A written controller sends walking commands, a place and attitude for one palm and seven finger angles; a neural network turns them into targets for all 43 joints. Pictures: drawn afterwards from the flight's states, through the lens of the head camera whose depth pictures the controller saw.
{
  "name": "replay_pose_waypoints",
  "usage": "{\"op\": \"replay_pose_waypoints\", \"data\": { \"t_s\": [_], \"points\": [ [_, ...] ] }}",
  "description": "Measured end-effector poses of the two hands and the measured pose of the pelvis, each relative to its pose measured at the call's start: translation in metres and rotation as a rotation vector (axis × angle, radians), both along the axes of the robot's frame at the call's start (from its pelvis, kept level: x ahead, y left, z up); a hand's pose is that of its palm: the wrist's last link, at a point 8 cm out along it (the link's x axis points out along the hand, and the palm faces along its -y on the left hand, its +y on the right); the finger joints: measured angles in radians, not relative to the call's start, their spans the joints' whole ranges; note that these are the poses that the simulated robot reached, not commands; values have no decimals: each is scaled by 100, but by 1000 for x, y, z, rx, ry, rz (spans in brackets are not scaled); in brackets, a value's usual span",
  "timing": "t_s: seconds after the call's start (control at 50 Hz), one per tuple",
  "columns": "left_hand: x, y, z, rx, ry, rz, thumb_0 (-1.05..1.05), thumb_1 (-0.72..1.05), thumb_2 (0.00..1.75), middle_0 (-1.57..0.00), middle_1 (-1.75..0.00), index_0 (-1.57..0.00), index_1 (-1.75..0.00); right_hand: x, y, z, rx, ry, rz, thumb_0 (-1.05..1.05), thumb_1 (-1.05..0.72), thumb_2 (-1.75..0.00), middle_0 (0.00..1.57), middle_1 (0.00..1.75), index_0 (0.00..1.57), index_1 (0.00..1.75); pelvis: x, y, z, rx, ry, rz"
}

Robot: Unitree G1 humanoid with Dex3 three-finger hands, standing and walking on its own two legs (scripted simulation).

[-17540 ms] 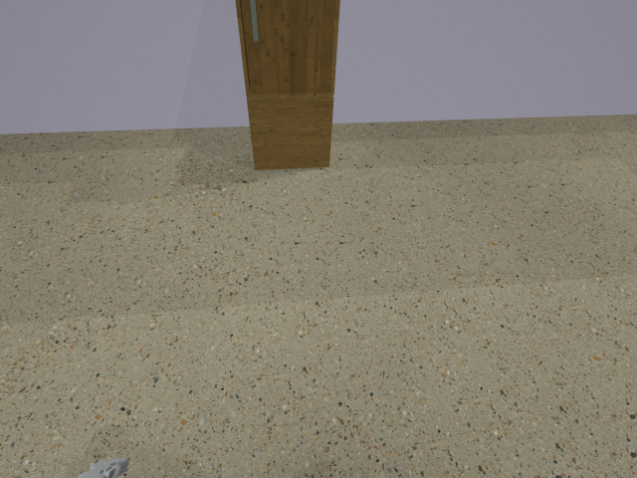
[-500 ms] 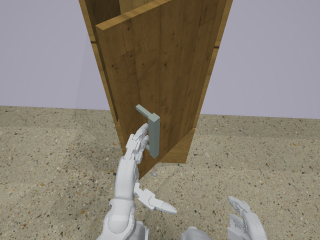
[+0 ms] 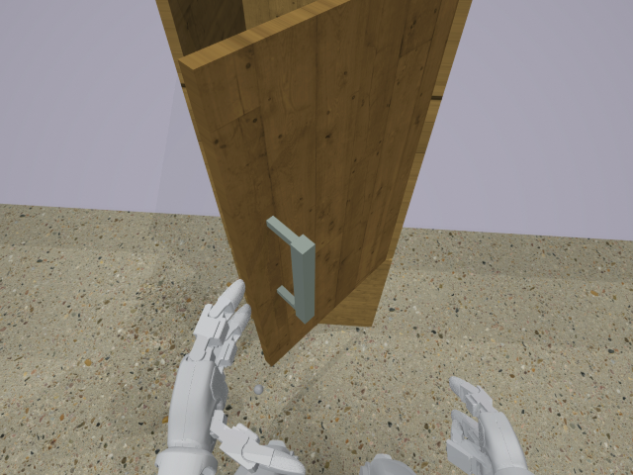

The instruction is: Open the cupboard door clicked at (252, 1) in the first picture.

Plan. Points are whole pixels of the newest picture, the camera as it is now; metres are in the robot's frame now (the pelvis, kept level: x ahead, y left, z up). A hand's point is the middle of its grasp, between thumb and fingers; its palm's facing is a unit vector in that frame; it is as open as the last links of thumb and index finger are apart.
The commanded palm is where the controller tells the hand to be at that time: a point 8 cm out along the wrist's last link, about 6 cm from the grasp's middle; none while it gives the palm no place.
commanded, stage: slide the hand sideways off the handle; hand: left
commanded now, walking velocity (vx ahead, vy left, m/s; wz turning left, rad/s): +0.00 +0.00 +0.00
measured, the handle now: (292, 274) +0.34 +0.06 +0.06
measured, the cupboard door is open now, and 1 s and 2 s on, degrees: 49 49 49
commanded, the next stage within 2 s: draw the hand back to the body in 0.20 s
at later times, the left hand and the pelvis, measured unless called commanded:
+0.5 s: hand (221, 397) +0.19 +0.11 +0.09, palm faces +0.00 -1.00 -0.07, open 16.3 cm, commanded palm +0.16 +0.17 +0.10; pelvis +0.00 -0.02 +0.00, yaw +1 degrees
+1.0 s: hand (104, 385) +0.18 +0.19 +0.15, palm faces +0.17 -0.94 -0.29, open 14.9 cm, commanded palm +0.15 +0.24 +0.18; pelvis +0.01 +0.00 +0.05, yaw +0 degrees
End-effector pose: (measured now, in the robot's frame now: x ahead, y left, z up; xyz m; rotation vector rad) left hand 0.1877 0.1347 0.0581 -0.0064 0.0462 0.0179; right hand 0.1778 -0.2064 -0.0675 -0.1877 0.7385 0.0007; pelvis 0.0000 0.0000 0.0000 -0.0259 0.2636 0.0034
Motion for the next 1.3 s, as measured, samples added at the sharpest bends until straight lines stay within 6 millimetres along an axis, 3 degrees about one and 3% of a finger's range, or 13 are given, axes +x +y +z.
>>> {"op": "replay_pose_waypoints", "data": {
  "t_s": [0.12,0.24,0.34,0.52,0.64,0.76,0.82,0.9,1.06,1.3],
  "points": [
    [-10,5,8,-7,-28,-8,-1,-50,30,-15,-30,-15,-30,4,-11,-2,-6,-17,-7,1,-91,-90,20,30,20,30,2,-6,-3,1,8,5],
    [-23,4,0,5,28,-38,-1,-50,30,-15,-30,-15,-30,4,-20,-3,-13,-30,-23,1,-91,-90,20,30,20,30,1,-13,-5,7,13,5],
    [-22,10,-2,9,-2,-15,-1,-50,30,-15,-30,-15,-30,3,-26,-6,-25,-45,-25,1,-91,-90,20,30,20,30,-3,-18,-10,6,22,9],
    [-19,30,43,82,-66,-16,-1,-50,30,-15,-30,-15,-30,-7,-30,4,9,-37,-80,1,-91,-90,20,30,20,30,-1,-22,5,8,-28,8],
    [-28,45,53,60,2,-5,-1,-50,30,-15,-30,-16,-30,-10,-33,25,-8,-67,-99,1,-91,-90,20,30,20,30,3,-20,20,7,-64,12],
    [-31,64,70,65,-50,-1,-1,-49,30,-15,-30,-16,-30,-5,-36,41,-46,-109,-94,1,-91,-90,20,30,20,30,4,-16,27,-5,-91,17],
    [-31,72,83,75,-88,-7,-1,-47,31,-16,-30,-16,-30,-1,-32,48,-46,-132,-94,1,-91,-90,20,30,20,30,5,-12,30,-10,-104,18],
    [-31,85,100,220,-43,61,-1,-39,34,-16,-30,-16,-31,3,-23,57,-50,-136,-115,1,-91,-90,20,30,20,30,9,-6,40,-8,-129,8],
    [-37,113,117,327,35,198,-1,-16,44,-17,-30,-17,-31,5,4,68,-30,-122,-96,1,-91,-90,20,30,20,30,12,8,58,-8,-186,3],
    [-25,155,170,412,-109,318,0,25,62,-19,-30,-19,-31,9,26,79,-23,-117,-42,1,-91,-90,20,30,20,30,19,23,76,-6,-262,0]
  ]
}}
